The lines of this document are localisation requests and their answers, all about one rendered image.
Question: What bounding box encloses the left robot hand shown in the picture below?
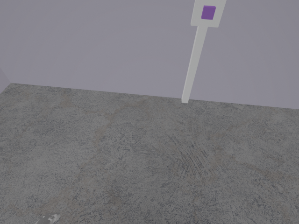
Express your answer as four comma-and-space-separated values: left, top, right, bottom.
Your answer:
35, 212, 61, 224

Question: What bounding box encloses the button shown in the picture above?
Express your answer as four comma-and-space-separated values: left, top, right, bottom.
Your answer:
201, 6, 216, 20

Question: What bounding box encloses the panel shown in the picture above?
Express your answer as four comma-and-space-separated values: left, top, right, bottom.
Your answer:
182, 0, 227, 103

